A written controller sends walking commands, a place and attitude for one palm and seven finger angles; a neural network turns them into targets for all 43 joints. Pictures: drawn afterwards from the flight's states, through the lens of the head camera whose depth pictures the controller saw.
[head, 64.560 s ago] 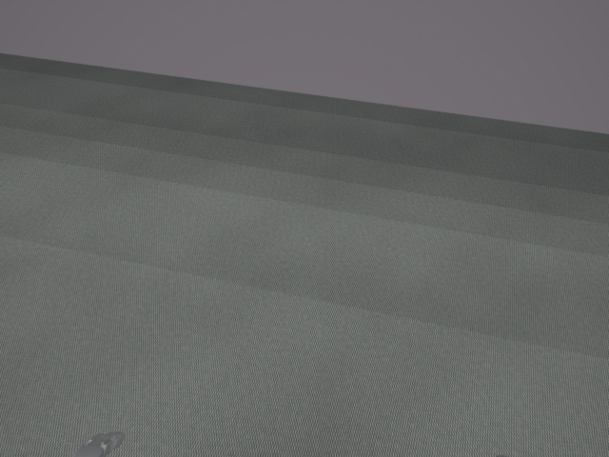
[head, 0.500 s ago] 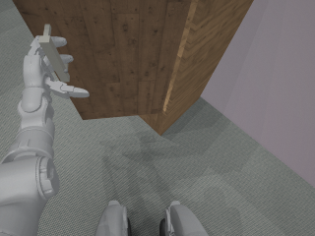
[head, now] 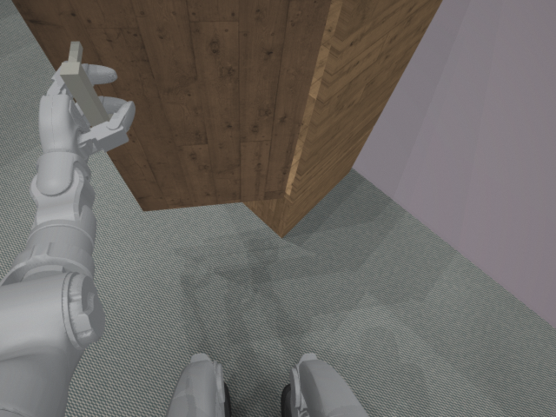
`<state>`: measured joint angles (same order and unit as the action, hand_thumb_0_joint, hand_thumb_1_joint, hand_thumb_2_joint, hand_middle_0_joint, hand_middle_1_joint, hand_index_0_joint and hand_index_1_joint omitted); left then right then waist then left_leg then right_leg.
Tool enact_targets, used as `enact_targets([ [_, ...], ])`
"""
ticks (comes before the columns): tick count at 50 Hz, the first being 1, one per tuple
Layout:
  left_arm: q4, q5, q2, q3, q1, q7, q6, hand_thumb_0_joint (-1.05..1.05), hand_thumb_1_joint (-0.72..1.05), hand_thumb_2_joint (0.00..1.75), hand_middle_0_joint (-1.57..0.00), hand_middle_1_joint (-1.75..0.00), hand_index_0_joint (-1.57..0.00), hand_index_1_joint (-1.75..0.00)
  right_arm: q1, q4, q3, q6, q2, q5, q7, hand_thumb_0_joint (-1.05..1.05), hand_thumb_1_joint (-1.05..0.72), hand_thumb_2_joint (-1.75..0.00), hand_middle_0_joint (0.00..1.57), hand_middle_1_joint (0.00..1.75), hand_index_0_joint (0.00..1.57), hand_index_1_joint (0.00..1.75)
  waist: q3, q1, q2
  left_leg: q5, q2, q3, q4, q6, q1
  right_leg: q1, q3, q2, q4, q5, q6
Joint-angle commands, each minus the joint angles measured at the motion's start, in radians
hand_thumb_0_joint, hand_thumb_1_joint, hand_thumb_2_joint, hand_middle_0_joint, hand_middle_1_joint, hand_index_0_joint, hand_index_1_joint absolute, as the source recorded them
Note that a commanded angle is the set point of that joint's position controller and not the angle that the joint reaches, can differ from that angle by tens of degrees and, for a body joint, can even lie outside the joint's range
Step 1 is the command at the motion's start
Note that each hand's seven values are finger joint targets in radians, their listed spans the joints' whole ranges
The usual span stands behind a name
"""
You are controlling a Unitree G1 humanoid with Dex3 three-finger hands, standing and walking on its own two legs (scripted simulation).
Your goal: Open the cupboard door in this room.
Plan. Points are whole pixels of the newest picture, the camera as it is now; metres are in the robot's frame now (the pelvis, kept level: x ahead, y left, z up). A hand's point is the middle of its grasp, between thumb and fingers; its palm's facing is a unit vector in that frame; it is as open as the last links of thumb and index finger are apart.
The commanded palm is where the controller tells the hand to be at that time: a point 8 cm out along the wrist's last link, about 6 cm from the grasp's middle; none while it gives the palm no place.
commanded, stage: close the thumb around the handle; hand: left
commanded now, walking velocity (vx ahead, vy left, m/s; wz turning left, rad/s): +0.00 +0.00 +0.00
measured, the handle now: (94, 97) +0.55 +0.22 +0.06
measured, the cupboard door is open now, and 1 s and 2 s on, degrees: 52 87 98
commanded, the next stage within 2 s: pull the door open along its arc in 0.18 s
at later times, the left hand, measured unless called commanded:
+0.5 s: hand (114, 129) +0.50 +0.19 +0.06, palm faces +0.08 -1.00 -0.02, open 5.4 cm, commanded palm +0.45 +0.22 +0.06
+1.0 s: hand (181, 239) +0.34 +0.10 +0.06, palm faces +0.32 -0.95 +0.03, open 6.1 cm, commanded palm +0.28 +0.17 +0.06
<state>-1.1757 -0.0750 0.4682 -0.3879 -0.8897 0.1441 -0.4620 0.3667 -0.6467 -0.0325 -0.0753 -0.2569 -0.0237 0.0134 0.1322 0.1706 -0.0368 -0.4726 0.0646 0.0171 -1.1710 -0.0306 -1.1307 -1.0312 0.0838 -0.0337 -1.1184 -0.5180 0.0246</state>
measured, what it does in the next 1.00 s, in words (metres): stands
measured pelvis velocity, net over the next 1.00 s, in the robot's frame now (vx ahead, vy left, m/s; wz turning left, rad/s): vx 0.02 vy -0.01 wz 0.02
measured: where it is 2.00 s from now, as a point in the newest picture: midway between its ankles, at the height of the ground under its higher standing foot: outside the picture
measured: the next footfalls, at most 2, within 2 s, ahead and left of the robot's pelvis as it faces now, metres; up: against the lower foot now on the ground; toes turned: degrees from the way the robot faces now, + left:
none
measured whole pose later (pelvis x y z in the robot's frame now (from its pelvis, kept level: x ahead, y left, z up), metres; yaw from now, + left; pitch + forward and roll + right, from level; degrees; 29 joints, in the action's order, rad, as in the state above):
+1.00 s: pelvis +0.02 -0.01 +0.02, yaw +1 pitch +17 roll +0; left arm -0.26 0.01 -0.04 0.06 0.02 -0.38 -0.40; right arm 0.19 -0.51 0.00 -0.06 -0.18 -0.05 0.07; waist 0.17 0.02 -0.01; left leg -0.48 0.04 0.06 -1.05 -0.01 -0.86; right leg -0.80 0.04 -0.01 -1.06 -0.55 0.03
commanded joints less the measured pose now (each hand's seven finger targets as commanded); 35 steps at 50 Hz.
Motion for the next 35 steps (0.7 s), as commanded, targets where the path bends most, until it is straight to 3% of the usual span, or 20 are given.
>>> enact_targets([
  [1,0.228,-0.018,0.237,-0.03,-0.405,0.011,-0.08,0.0,0.9,0.9,-0.4,-1.35,-0.4,-1.35,0.168,0.045,0.069,0.009,-0.184,0.0,-0.017,0.0,-0.9,-0.9,0.2,0.3,0.2,0.3,0.522,0.005,-0.111,0.381,-0.03,-0.081,0.096,-0.001,0.492,0.144,-0.055,-0.028,0.14,0.353,-0.006],
  [6,0.22,-0.016,0.239,-0.025,-0.386,0.019,-0.062,0.0,0.9,0.9,-0.4,-1.35,-0.4,-1.35,0.167,0.049,0.068,0.002,-0.184,0.004,-0.017,0.0,-0.9,-0.9,0.2,0.3,0.2,0.3,0.493,0.007,-0.102,0.364,-0.031,-0.077,0.102,-0.003,0.466,0.154,-0.056,-0.029,0.145,0.354,-0.008],
  [9,0.228,-0.021,0.186,0.018,-0.441,0.017,-0.064,0.0,0.9,0.9,-0.4,-1.35,-0.4,-1.35,0.165,0.042,0.068,0.006,-0.18,0.003,-0.016,0.0,-0.9,-0.9,0.2,0.3,0.2,0.3,0.467,0.031,-0.115,0.356,-0.028,-0.086,0.102,-0.002,0.489,0.106,-0.051,-0.03,0.149,0.329,-0.009],
  [10,0.22,-0.021,0.21,-0.007,-0.422,0.015,-0.065,0.0,0.9,0.9,-0.4,-1.35,-0.4,-1.35,0.168,0.042,0.07,0.006,-0.185,0.003,-0.017,0.0,-0.9,-0.9,0.2,0.3,0.2,0.3,0.47,0.016,-0.12,0.355,-0.027,-0.088,0.102,0.001,0.491,0.104,-0.05,-0.029,0.147,0.321,-0.005],
  [14,0.206,-0.008,0.197,0.015,-0.441,0.007,-0.069,0.0,0.9,0.9,-0.4,-1.35,-0.4,-1.35,0.169,0.037,0.068,0.008,-0.183,0.001,-0.016,0.0,-0.9,-0.9,0.2,0.3,0.2,0.3,0.462,0.027,-0.127,0.349,-0.028,-0.089,0.097,-0.001,0.486,0.084,-0.051,-0.029,0.144,0.311,-0.006],
  [15,0.206,-0.01,0.221,-0.015,-0.402,0.008,-0.068,0.0,0.9,0.9,-0.4,-1.35,-0.4,-1.35,0.173,0.04,0.071,0.007,-0.186,-0.001,-0.016,0.0,-0.9,-0.9,0.2,0.3,0.2,0.3,0.48,0.014,-0.106,0.356,-0.029,-0.086,0.1,-0.002,0.482,0.114,-0.051,-0.028,0.143,0.324,-0.006],
  [19,0.257,-0.027,0.191,-0.004,-0.315,0.022,-0.072,0.0,0.9,0.9,-0.4,-1.35,-0.4,-1.35,0.16,0.06,0.073,0.003,-0.18,0.003,-0.011,0.0,-0.9,-0.9,0.2,0.3,0.2,0.3,0.538,-0.018,-0.113,0.408,-0.032,-0.078,0.109,0.002,0.518,0.164,-0.049,-0.028,0.137,0.377,-0.003],
  [25,0.345,-0.064,0.123,0.013,-0.105,0.033,-0.062,0.0,0.9,0.9,-0.4,-1.35,-0.4,-1.35,0.128,0.097,0.081,-0.003,-0.169,0.018,-0.002,0.0,-0.9,-0.9,0.2,0.3,0.2,0.3,0.515,-0.057,-0.061,0.418,-0.04,-0.052,0.138,0.001,0.501,0.251,-0.05,-0.031,0.157,0.436,-0.006],
  [33,0.676,-0.116,-0.062,0.12,0.344,0.009,-0.053,0.0,0.9,0.9,-0.4,-1.35,-0.4,-1.35,0.056,0.172,0.097,0.012,-0.144,0.039,0.021,0.0,-0.9,-0.9,0.2,0.3,0.2,0.3,0.472,-0.128,-0.038,0.522,-0.042,-0.026,0.197,0.005,0.573,0.343,-0.037,-0.027,0.182,0.54,-0.003],
  [35,0.762,-0.126,-0.104,0.159,0.478,0.001,-0.046,0.0,0.9,0.9,-0.4,-1.35,-0.4,-1.35,0.03,0.195,0.096,0.016,-0.137,0.042,0.027,0.0,-0.9,-0.9,0.2,0.3,0.2,0.3,0.423,-0.139,-0.008,0.51,-0.044,-0.019,0.215,0.003,0.559,0.373,-0.035,-0.023,0.194,0.553,-0.006],
])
